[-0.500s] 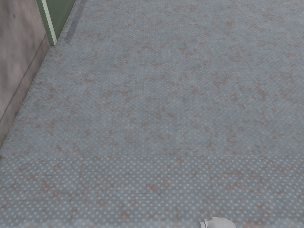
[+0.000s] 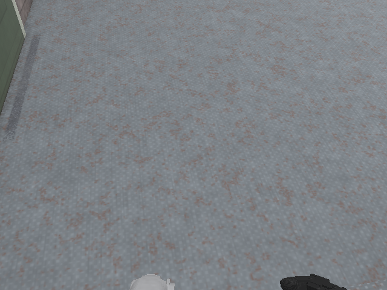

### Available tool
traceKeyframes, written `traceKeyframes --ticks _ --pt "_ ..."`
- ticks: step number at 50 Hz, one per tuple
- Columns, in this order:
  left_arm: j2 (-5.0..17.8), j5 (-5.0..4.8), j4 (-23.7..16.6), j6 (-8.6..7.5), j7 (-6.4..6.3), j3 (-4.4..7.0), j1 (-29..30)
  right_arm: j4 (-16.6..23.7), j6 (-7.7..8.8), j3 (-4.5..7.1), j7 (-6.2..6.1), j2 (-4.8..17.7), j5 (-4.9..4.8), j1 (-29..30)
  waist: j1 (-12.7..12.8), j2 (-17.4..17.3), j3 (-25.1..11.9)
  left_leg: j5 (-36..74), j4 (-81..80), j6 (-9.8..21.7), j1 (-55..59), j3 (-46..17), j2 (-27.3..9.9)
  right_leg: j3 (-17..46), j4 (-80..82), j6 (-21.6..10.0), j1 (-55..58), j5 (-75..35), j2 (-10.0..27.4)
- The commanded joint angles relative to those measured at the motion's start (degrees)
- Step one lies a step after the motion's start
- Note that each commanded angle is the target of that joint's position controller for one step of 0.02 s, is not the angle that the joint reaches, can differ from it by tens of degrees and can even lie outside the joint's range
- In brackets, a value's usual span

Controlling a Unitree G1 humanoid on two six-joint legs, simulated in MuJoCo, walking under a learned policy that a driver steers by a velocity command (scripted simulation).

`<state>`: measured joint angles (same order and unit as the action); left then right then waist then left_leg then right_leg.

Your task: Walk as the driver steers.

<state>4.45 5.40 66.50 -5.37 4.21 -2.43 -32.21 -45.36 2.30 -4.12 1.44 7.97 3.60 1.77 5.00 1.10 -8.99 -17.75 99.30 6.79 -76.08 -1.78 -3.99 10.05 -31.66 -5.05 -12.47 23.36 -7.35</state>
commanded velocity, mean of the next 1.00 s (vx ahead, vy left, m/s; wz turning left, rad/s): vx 0.50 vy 0.00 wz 0.06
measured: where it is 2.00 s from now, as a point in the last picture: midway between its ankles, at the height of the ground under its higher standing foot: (182, 199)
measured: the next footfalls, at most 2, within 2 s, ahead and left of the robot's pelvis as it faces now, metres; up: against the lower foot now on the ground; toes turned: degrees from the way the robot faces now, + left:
left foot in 0.08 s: +0.24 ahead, +0.14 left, +0.15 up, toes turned -1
right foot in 0.64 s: +0.47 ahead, -0.13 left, +0.15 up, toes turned -7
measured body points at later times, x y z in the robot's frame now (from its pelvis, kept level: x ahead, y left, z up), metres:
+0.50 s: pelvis +0.26 +0.04 +0.16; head +0.26 +0.04 +0.61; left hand +0.54 +0.19 +0.08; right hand +0.18 -0.14 +0.01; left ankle +0.20 +0.14 -0.58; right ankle +0.42 -0.14 -0.49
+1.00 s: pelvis +0.52 -0.01 +0.16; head +0.52 +0.00 +0.61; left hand +0.44 +0.19 +0.01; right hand +0.73 -0.19 +0.05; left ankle +0.66 +0.14 -0.52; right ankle +0.43 -0.13 -0.58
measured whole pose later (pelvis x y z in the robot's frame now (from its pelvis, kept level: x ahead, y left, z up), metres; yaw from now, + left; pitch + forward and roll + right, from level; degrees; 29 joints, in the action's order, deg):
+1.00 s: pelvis +0.52 -0.01 +0.16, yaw +7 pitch +3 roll -3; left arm 7.2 4.3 59.3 -6.6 0.1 2.9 -26.3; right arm -52.5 4.4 3.0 5.3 9.4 3.0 -2.8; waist 3.4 -2.0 -3.1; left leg -0.6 48.1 5.5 -43.1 -0.3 -5.6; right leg -15.1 -9.0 0.1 2.3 13.9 -0.8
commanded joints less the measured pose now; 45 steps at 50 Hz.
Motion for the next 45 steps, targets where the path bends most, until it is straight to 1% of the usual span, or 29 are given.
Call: traceKeyframes --ticks 1,2,4,5,6,7,8,9,11,12,13,15,17,18,19,22,24,28,30,31,32,33,34,35,36,37,39,41,45 --pt "9.3 -3.72 -8.8 -2.21 1.5 0.75 7.1 11.0 -0.79 -0.5 0.71 0.0 0.17 16.2 -4.0 4.7 8.4 -3.9 -14.8 -5.0 36.8 11.0 1.0 14.9 23.6 -12.4 -32.4 -22.2 14.9" --pt "12.8 -4.23 -10.0 -2.63 1.38 1.63 7.2 10.9 -0.94 0.29 1.56 1.9 0.24 14.7 -5.2 5.1 7.2 -3.1 -18.3 -5.0 38.8 11.5 3.9 14.9 21.5 -12.4 -25.6 -42.2 16.3" --pt "19.3 -4.33 -10.6 -3.17 1.31 4.86 5.0 9.4 0.61 3.21 2.05 9.6 -1.76 6.3 -7.6 7.9 1.5 -6.1 -33.4 -2.4 39.1 9.6 8.5 10.9 10.2 -8.3 -0.2 -84.9 17.0" --pt "17.4 -3.22 -11.7 -3.37 1.62 5.61 7.2 6.0 1.77 4.86 1.15 12.5 -1.92 -6.2 -12.0 4.6 -6.8 8.0 -38.8 0.9 53.6 1.4 5.0 7.6 -6.5 -4.6 0.3 -86.3 13.3" --pt "6.9 -0.82 -11.5 -3.71 1.53 3.83 -1.1 1.5 2.3 5.03 1.09 13.6 -1.65 -20.0 -11.4 -14.5 -24.5 9.3 -50.9 14.3 83.4 -29.5 -8.1 7.9 -25.2 -2.3 -21.7 -55.5 4.7" --pt "7.4 -2.87 -11.0 -2.08 2.23 4.73 4.9 -1.1 1.84 4.85 0.59 14.2 0.42 -31.1 -17.3 -22.0 -19.6 -8.8 -68.7 18.4 83.4 -55.5 -16.8 8.9 -54.6 -0.1 -37.9 -10.0 -3.3" --pt "8.7 -3.38 -11.1 -1.53 2.79 5.77 11.4 -3.9 3.15 5.16 0.49 14.7 0.42 -29.7 -16.4 -14.4 -1.6 -33.8 -73.2 11.9 68.9 -52.3 -13.8 8.2 -68.3 -1.3 -49.4 -16.8 0.8" --pt "9.0 -3.76 -10.0 -1.14 1.97 5.93 11.7 -4.7 3.35 5.51 0.53 13.7 -1.43 -21.2 -11.5 -9.6 5.8 -34.0 -72.0 11.5 57.2 -43.0 -14.2 3.7 -71.5 -1.5 -49.0 -21.4 4.2" --pt "6.2 -1.46 -11.7 -0.4 0.43 4.66 15.2 -7.8 2.6 2.81 0.08 0.3 -1.72 -15.2 -6.7 1.5 3.2 -14.7 -70.5 10.0 51.7 -28.4 -13.5 1.9 -71.7 -3.6 -44.6 -22.6 7.0" --pt "5.1 -1.22 -12.8 0.2 0.23 4.17 17.2 -8.4 2.69 1.96 -0.47 -3.6 -1.92 -12.8 -4.4 1.6 3.9 -9.7 -71.8 8.5 50.1 -24.0 -11.8 1.8 -68.9 -4.2 -44.5 -21.8 8.5" --pt "4.3 -1.53 -13.1 0.74 0.03 3.76 18.1 -8.7 3.01 1.94 -1.01 -4.5 -1.71 -11.3 -3.3 -1.2 4.7 -5.8 -74.4 8.2 49.1 -21.3 -10.5 2.2 -70.1 -5.0 -45.8 -20.3 8.4" --pt "6.6 -1.85 -14.9 0.36 0.29 3.65 21.5 -9.9 4.25 2.45 -1.23 -2.5 -1.03 -10.9 -2.5 0.4 5.6 -1.0 -78.5 5.9 50.2 -12.4 -8.1 1.5 -60.9 -4.9 -47.5 -23.1 9.1" --pt "9.3 -1.97 -16.9 -0.17 1.07 4.19 27.4 -8.9 4.78 3.6 -0.07 1.8 -0.26 -10.8 -4.6 -2.1 4.9 4.9 -83.5 5.8 52.1 -2.8 -6.5 -2.8 -50.9 -2.8 -43.9 -24.5 9.8" --pt "9.6 -2.01 -17.5 0.04 1.65 4.46 28.3 -9.2 5.0 3.22 0.29 1.8 0.46 -11.9 -4.3 -3.2 4.9 8.8 -84.5 5.2 50.5 1.1 -5.3 -5.8 -48.4 -2.3 -40.8 -25.6 10.8" --pt "10.4 -0.88 -18.7 0.05 1.67 4.6 29.8 -9.3 5.34 2.71 0.7 1.6 0.78 -12.5 -3.7 -3.5 5.5 12.5 -85.2 6.1 50.2 -1.1 -6.4 -6.1 -44.2 -0.9 -38.9 -28.3 13.0" --pt "9.0 -1.21 -21.6 0.71 0.81 4.15 35.4 -10.5 6.04 3.57 1.9 5.2 -0.53 -20.4 -6.5 -3.4 5.6 21.3 -86.0 6.0 56.3 1.5 -6.0 -9.8 -25.7 2.4 -31.3 -32.5 13.5" --pt "8.0 -2.17 -23.3 1.6 0.23 4.23 39.3 -12.6 6.66 3.87 2.66 5.0 -0.8 -27.1 -8.7 -5.4 7.2 20.9 -87.0 6.5 58.7 1.1 -6.0 -12.3 -17.0 3.7 -24.5 -29.4 11.3" --pt "9.4 -2.03 -27.3 1.92 -1.18 5.48 46.3 -14.1 6.01 5.93 2.95 7.7 -2.04 -31.8 -9.1 -7.1 9.8 30.9 -83.7 8.0 78.9 -5.2 -10.9 -12.0 -2.0 4.4 -28.3 -17.3 9.7" --pt "8.6 -2.59 -27.1 0.91 -2.01 5.79 45.9 -14.6 4.73 6.76 1.81 7.7 -2.27 -30.9 -7.8 -7.0 8.8 37.5 -80.8 6.7 83.0 -7.1 -12.2 -12.1 5.5 2.5 -23.3 -14.9 9.5" --pt "9.4 -3.64 -26.2 0.2 -2.53 6.2 41.8 -13.9 4.25 7.25 1.32 8.1 -1.55 -28.5 -5.5 -7.7 6.7 44.1 -77.8 5.3 79.9 -6.1 -11.1 -12.5 7.1 0.4 -13.4 -20.7 8.8" --pt "12.2 -4.32 -24.5 -0.76 -3.3 7.58 35.4 -13.0 4.61 7.3 0.82 7.0 -1.14 -27.6 -3.6 -6.9 0.4 46.6 -71.4 2.0 74.0 -3.5 -7.4 -12.5 2.9 -3.0 1.6 -25.6 9.4" --pt "15.7 -3.29 -22.8 -1.57 -4.06 8.38 26.1 -10.9 5.4 5.55 -0.13 0.6 -1.06 -30.4 -3.0 2.4 -13.0 32.6 -56.5 -2.5 58.9 -0.1 -1.1 -5.6 -3.3 -12.8 27.5 -43.0 18.4" --pt "16.7 -2.68 -20.3 -1.47 -5.46 8.56 12.5 -7.8 6.21 3.7 0.4 -3.1 -1.24 -30.9 1.3 16.0 -20.6 -8.0 -41.9 -6.8 37.3 1.8 8.5 17.0 8.0 -22.0 47.9 -34.5 32.0" --pt "15.1 -1.43 -16.9 -1.41 -6.8 9.27 7.8 -7.6 5.65 5.66 1.81 1.9 -1.73 -20.7 5.5 10.0 -7.3 -11.0 -30.1 -4.2 26.8 -2.4 5.1 18.8 14.7 -14.3 38.4 -20.2 30.5" --pt "14.9 -2.21 -16.4 -1.52 -7.04 9.4 12.6 -8.3 5.2 6.81 1.72 3.3 -1.77 -19.0 2.9 5.4 2.6 -5.2 -22.7 -2.0 25.5 -3.0 1.6 11.1 16.5 -10.3 25.3 -11.4 29.3" --pt "11.2 -2.76 -16.9 -0.97 -7.21 8.52 17.0 -9.9 4.93 7.51 1.35 3.8 -1.25 -21.6 -1.0 3.5 4.0 -0.1 -23.7 -0.7 30.4 -3.9 -1.0 5.8 18.7 -8.2 16.0 -13.1 27.8" --pt "4.2 -3.37 -16.9 -0.6 -6.0 6.44 19.0 -9.1 4.53 7.43 1.81 0.6 0.28 -19.9 -4.1 2.7 5.2 4.1 -25.1 -0.2 34.5 -4.1 -2.0 -1.3 20.9 -7.4 9.1 -22.7 25.9" --pt "3.4 -2.3 -16.8 -0.98 -5.73 6.28 20.1 -8.2 3.93 7.04 2.7 -2.1 -0.64 -17.2 -5.1 1.8 4.5 5.2 -24.8 -0.6 32.4 -3.8 -1.9 -6.3 22.5 -7.9 9.5 -27.8 25.1" --pt "4.0 -0.52 -14.8 -1.72 -4.93 5.73 17.6 -6.5 3.88 6.93 4.19 -1.0 -0.86 -9.8 -6.0 0.7 7.6 16.7 -39.3 -1.2 29.9 -1.8 -3.4 -17.0 25.2 -7.6 7.8 -38.0 22.8"
Keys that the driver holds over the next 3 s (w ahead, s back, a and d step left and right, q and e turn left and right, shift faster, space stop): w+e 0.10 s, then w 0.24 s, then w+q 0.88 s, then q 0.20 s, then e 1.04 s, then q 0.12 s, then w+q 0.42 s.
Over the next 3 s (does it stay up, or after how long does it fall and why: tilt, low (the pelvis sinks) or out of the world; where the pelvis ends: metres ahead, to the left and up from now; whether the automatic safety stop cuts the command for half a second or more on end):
stays up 0.88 0.12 0.16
